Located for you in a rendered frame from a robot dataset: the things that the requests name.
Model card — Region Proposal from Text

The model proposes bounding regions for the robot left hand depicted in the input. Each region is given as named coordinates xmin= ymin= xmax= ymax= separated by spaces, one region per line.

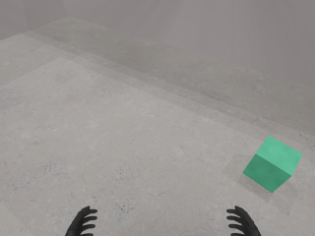
xmin=65 ymin=206 xmax=97 ymax=236

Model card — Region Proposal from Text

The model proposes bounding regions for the robot right hand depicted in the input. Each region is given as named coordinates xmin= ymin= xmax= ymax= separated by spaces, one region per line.
xmin=226 ymin=206 xmax=262 ymax=236

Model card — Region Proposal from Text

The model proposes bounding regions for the carton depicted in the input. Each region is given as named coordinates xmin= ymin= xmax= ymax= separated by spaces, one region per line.
xmin=242 ymin=136 xmax=302 ymax=193

